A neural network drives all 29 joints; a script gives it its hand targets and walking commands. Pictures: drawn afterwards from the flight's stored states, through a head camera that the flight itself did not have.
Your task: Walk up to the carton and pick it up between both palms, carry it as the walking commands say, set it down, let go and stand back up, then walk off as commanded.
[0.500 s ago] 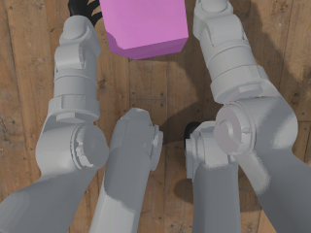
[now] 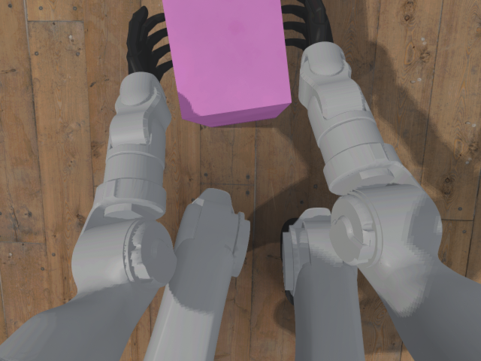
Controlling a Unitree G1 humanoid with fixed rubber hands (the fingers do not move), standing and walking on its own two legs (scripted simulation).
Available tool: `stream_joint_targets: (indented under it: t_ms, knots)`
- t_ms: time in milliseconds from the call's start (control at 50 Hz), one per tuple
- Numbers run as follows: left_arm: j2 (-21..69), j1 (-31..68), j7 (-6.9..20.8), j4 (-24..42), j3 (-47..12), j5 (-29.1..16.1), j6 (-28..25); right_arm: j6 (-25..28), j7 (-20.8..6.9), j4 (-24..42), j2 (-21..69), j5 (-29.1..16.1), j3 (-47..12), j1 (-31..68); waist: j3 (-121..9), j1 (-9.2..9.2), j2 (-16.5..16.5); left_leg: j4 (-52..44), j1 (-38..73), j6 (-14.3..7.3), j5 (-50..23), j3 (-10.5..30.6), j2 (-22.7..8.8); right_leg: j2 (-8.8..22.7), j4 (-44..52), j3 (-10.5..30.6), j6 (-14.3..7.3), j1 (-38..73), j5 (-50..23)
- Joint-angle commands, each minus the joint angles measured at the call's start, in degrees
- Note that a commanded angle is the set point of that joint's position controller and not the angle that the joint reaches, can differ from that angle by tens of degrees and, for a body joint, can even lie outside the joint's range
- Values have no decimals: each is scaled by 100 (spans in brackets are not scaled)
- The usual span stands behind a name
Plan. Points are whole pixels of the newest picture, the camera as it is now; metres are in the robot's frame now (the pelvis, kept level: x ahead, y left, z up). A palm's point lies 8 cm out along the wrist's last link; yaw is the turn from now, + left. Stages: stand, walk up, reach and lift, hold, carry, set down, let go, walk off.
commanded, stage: set down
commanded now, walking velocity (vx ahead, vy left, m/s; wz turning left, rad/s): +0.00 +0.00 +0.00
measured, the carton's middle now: (228, 32) +0.57 +0.10 -0.26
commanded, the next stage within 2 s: none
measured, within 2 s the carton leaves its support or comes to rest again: neither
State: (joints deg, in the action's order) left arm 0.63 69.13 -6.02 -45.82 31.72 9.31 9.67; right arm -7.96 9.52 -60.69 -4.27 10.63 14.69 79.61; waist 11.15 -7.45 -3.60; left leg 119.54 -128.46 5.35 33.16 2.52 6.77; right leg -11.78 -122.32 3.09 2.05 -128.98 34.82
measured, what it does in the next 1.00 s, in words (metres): stands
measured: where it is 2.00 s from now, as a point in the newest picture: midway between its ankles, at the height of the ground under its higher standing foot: (248, 265)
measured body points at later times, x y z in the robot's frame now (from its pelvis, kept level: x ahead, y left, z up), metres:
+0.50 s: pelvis +0.00 +0.01 +0.00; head +0.35 +0.02 +0.28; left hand +0.49 +0.20 -0.17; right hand +0.55 -0.03 -0.17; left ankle +0.11 +0.13 -0.36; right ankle +0.09 -0.10 -0.36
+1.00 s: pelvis +0.00 +0.00 +0.00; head +0.36 +0.01 +0.27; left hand +0.48 +0.21 -0.18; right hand +0.54 -0.04 -0.19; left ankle +0.11 +0.13 -0.36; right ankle +0.09 -0.10 -0.36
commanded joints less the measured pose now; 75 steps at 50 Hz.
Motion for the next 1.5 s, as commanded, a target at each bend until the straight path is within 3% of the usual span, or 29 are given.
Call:
stream_joint_targets:
  t_ms: [0, 120, 140, 220, 340, 520, 540, 620, 660, 680, 700, 780, 800, 820, 840, 880, 1000, 1060, 1120, 1200, 1240, 1260, 1280, 1300, 1320, 1380, 1400, 1460, 1480]
  knots:
    - [3605, 3366, 1435, -10, -2090, -232, -67, -27, -1026, -181, 4956, -60, -1412, 2181, -5058, -638, -527, -732, 2163, -374, -1877, -651, 146, -119, 1136, -45, -143, 2600, -1653]
    - [3347, 3170, 1419, -97, -1809, 3, -51, -36, -1067, -308, 4873, -128, -1308, 2102, -4996, -878, -291, -757, 2260, -400, -1849, -672, 95, -136, 1121, -13, -141, 2385, -1582]
    - [3329, 3263, 1416, -34, -1842, -25, -68, -45, -1079, -426, 4829, -77, -1233, 2013, -4994, -742, -308, -765, 2261, -387, -1831, -645, 101, -142, 1098, -69, -153, 2347, -1554]
    - [3377, 3067, 1420, -190, -1741, -10, -61, 10, -1090, -247, 4665, -93, -1253, 2152, -4975, -678, -427, -769, 2373, -398, -1873, -587, 81, -112, 1091, -114, -107, 2235, -1483]
    - [3397, 2973, 1313, -269, -1743, 100, -91, 69, -1154, -236, 4321, -34, -1091, 2131, -4914, -534, -254, -888, 2816, -371, -1887, -487, 91, -139, 1012, -257, -113, 1671, -1189]
    - [3134, 3015, 1188, -199, -1727, 141, -169, 106, -1232, -226, 4129, -51, -1029, 2176, -4916, -571, -233, -936, 3014, -365, -1922, -417, 82, -69, 924, -300, -94, 1498, -1056]
    - [3157, 2901, 1181, -302, -1660, 197, -154, 100, -1220, -269, 4020, 10, -957, 2149, -4848, -499, -297, -936, 2998, -354, -1898, -428, 85, -60, 954, -330, -72, 1468, -1035]
    - [2770, 2779, 1105, -305, -1479, 214, -204, 127, -1136, -229, 3649, 3, -885, 2060, -4944, -586, -249, -891, 2942, -347, -1892, -485, 62, -28, 967, -296, -69, 1648, -1076]
    - [2501, 2726, 1041, -348, -1400, 167, -248, 162, -1043, -219, 3319, 38, -829, 2004, -4959, -519, -324, -878, 2887, -331, -1937, -474, 38, -4, 978, -288, -41, 1761, -1152]
    - [2266, 2638, 1000, -391, -1267, 193, -282, 191, -999, -108, 3080, 9, -842, 2092, -5080, -613, -281, -835, 2925, -327, -1935, -492, 18, 29, 964, -261, -36, 1844, -1140]
    - [2004, 2584, 935, -317, -1237, 182, -318, 188, -948, -214, 2932, 32, -783, 1875, -5041, -529, -295, -849, 2828, -316, -1926, -514, 18, 30, 983, -286, -21, 1874, -1209]
    - [574, 1966, 622, -460, -701, 219, -508, 296, -610, -55, 1489, -34, -610, 1521, -5124, -643, -311, -849, 2720, -274, -1908, -603, -94, 155, 1078, -198, 49, 2191, -1313]
    - [189, 1772, 534, -520, -564, 210, -565, 296, -540, -52, 1181, -123, -619, 1442, -5177, -755, -303, -857, 2720, -279, -1934, -642, -128, 188, 1102, -156, 70, 2318, -1362]
    - [-170, 1626, 456, -533, -491, 116, -634, 338, -433, 70, 718, -158, -589, 1407, -5219, -699, -377, -870, 2675, -262, -1956, -641, -151, 219, 1106, -163, 97, 2380, -1401]
    - [-783, 1419, 320, -577, -336, 123, -729, 367, -324, 98, 252, -253, -554, 1277, -5206, -844, -315, -882, 2663, -254, -2020, -658, -207, 264, 1101, -116, 127, 2440, -1474]
    - [-1525, 1067, 128, -716, -159, -101, -879, 432, -83, 366, -647, -412, -584, 1319, -5246, -853, -432, -903, 2635, -260, -2023, -670, -274, 348, 1138, -111, 174, 2672, -1502]
    - [-1831, 1356, 32, -510, -752, -1083, -1116, 504, 30, 732, -714, -1053, -1251, 1593, -5885, -742, -531, -833, 2857, -283, -2543, -569, -399, 456, 1044, -31, 160, 3120, -2044]
    - [-1900, 1498, 24, -345, -1213, -1488, -1186, 543, 4, 897, -728, -1426, -1536, 1656, -6366, -728, -381, -823, 3245, -306, -2918, -511, -419, 468, 914, -67, 115, 3105, -2204]
    - [-1853, 1734, 29, 225, -1689, -1927, -1220, 598, 8, 1553, -1024, -1592, -1573, 1819, -7191, -516, -169, -751, 3848, -293, -3376, -453, -430, 464, 739, -133, 70, 3279, -2408]
    - [-2029, 1823, -77, 930, -1841, -2231, -1052, 480, 49, 2187, -1294, -1684, -1659, 1856, -8591, -337, -182, -745, 4936, -271, -3544, -505, -368, 463, 687, -331, 64, 4081, -2300]
    - [-2123, 2041, -171, 1548, -1862, -2312, -845, 296, 97, 2799, -1290, -1897, -1734, 2069, -9776, -451, -143, -834, 5885, -250, -3594, -569, -326, 443, 704, -447, 78, 4891, -2216]
    - [-2212, 2113, -231, 1780, -1802, -2300, -707, 172, 112, 3018, -1131, -2071, -1893, 2155, -10292, -637, -168, -869, 6235, -267, -3504, -639, -291, 431, 744, -489, 85, 5371, -2140]
    - [-2302, 2122, -291, 1586, -1764, -2272, -519, 3, 126, 2747, -1109, -2163, -1924, 2185, -10341, -719, -115, -932, 6496, -251, -3277, -647, -276, 444, 736, -589, 94, 5430, -1881]
    - [-2269, 1927, -386, 2077, -1713, -2172, -378, -157, 149, 2906, -979, -2140, -1853, 1967, -10467, -773, 15, -1109, 6956, -186, -3628, -660, -204, 362, 810, -669, 91, 5407, -2032]
    - [-2225, 1863, -451, 1956, -1669, -2084, -269, -258, 139, 2682, -1121, -2026, -1710, 1943, -9990, -795, 102, -1178, 6977, -168, -3580, -571, -213, 337, 864, -683, 76, 4807, -1758]
    - [-2061, 1611, -543, 877, -1536, -1631, -136, -384, -108, 1217, -1506, -1643, -1233, 1782, -6653, -723, 463, -1815, 5772, -196, -1450, -181, -320, 465, 1065, -667, -76, 2600, 56]
    - [-1946, 1512, -539, 523, -1484, -1465, -199, -261, -180, 890, -1652, -1520, -1010, 1647, -5870, -617, 545, -1913, 5481, -194, -1060, -30, -363, 498, 1106, -673, -98, 1991, 252]
    - [-1659, 1333, -461, -330, -1442, -1178, -418, 125, -232, 442, -1802, -1274, -639, 1420, -5085, -374, 482, -1950, 4815, -226, -927, -26, -351, 511, 1359, -571, -126, 1737, 114]
    - [-1461, 1196, -425, -337, -1426, -1122, -494, 259, -204, 538, -1667, -1218, -528, 1280, -5257, -295, 418, -1895, 4781, -219, -1390, -134, -320, 508, 1502, -511, -142, 1996, -209]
